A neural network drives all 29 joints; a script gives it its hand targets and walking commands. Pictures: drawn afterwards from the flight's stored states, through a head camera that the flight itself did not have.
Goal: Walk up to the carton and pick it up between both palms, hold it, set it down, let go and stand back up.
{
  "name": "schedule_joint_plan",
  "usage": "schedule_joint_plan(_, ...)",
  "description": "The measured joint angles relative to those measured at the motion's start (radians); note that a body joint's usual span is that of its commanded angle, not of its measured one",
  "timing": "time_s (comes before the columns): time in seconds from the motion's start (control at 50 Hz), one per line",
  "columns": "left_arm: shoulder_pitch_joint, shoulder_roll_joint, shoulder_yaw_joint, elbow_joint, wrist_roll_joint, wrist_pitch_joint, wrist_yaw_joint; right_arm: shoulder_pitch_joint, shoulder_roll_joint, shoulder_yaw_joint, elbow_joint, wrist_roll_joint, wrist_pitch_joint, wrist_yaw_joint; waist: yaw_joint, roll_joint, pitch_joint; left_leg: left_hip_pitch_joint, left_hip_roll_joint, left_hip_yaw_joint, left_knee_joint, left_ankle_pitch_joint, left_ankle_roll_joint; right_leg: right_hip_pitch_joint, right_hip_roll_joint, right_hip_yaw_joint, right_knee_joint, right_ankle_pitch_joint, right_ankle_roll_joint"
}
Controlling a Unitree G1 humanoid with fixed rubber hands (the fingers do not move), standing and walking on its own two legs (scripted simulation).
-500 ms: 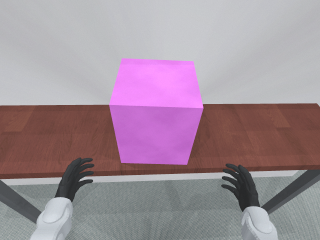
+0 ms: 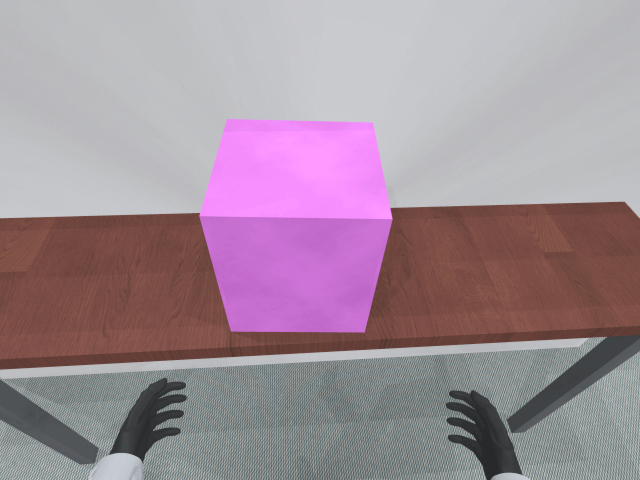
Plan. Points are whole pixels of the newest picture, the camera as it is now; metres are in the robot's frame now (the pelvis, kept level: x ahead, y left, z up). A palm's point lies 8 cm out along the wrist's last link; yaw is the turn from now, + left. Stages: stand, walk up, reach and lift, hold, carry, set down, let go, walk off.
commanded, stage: set down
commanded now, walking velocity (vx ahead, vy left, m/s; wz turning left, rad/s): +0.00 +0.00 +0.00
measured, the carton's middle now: (299, 231) +0.45 +0.07 +0.06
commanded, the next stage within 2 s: let go in 0.38 s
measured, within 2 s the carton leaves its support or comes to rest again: neither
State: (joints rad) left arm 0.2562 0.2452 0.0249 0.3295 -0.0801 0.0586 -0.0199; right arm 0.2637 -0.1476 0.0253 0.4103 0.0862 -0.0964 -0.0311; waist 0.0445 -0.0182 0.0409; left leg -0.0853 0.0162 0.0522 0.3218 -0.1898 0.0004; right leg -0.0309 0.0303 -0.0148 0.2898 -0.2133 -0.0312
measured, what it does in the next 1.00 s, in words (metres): stands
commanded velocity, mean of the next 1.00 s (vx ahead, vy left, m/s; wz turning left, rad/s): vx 0.00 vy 0.00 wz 0.00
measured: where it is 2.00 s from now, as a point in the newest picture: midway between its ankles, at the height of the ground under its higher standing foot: outside the picture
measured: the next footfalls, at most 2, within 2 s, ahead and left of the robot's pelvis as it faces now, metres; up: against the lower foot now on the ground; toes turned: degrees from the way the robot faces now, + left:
none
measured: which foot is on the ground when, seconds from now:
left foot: down 0.00-1.00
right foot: down 0.00-1.00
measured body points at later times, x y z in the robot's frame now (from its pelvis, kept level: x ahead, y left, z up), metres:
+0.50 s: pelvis -0.01 +0.00 +0.00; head -0.01 +0.01 +0.45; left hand +0.15 +0.23 -0.10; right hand +0.15 -0.22 -0.09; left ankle -0.01 +0.12 -0.75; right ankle -0.03 -0.10 -0.75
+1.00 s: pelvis -0.02 +0.00 -0.01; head -0.01 +0.00 +0.44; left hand +0.15 +0.23 -0.10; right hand +0.12 -0.24 -0.11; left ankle -0.01 +0.12 -0.75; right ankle -0.03 -0.10 -0.75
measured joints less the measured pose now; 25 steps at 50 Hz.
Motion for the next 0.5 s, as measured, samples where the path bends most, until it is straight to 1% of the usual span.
schedule_joint_plan(0.16,-0.004,-0.01,0.0,0.087,0.035,0.003,-0.006,-0.017,-0.003,-0.002,0.123,-0.03,-0.044,0.006,-0.009,-0.003,0.004,0.011,0.0,-0.004,0.006,-0.004,-0.003,0.009,0.001,-0.003,0.012,-0.009,-0.003)
schedule_joint_plan(0.36,-0.031,-0.025,-0.002,0.182,0.073,0.026,-0.003,-0.052,-0.005,-0.016,0.249,-0.069,-0.067,0.018,-0.021,-0.004,0.021,0.007,0.001,-0.006,0.028,-0.011,-0.004,0.004,0.001,-0.007,0.039,-0.018,-0.004)
schedule_joint_plan(0.5,-0.054,-0.031,-0.015,0.218,0.085,0.043,0.014,-0.088,-0.012,-0.046,0.324,-0.101,-0.089,0.039,-0.033,-0.002,0.032,-0.016,0.004,-0.005,0.061,-0.02,-0.004,-0.022,0.001,-0.007,0.075,-0.028,-0.005)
